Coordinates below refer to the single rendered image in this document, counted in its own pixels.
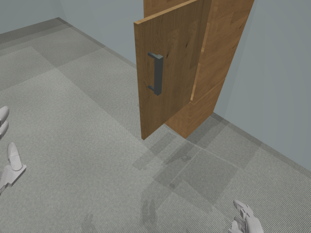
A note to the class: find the robot right hand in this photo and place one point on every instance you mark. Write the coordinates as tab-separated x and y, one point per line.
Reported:
251	224

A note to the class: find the robot left hand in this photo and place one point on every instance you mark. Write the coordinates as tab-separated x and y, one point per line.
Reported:
12	172

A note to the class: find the handle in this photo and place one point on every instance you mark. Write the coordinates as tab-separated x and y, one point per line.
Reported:
158	73

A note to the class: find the cupboard door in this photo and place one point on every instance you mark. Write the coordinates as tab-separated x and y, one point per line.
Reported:
177	34

